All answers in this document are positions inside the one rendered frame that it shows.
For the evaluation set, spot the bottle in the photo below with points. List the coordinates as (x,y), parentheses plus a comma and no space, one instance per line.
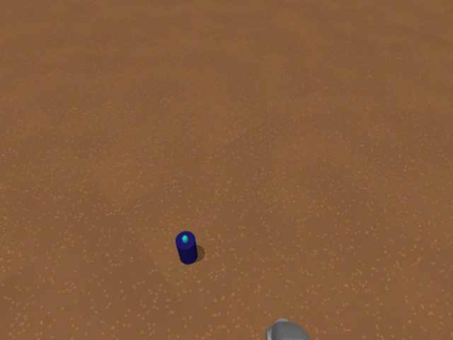
(186,245)

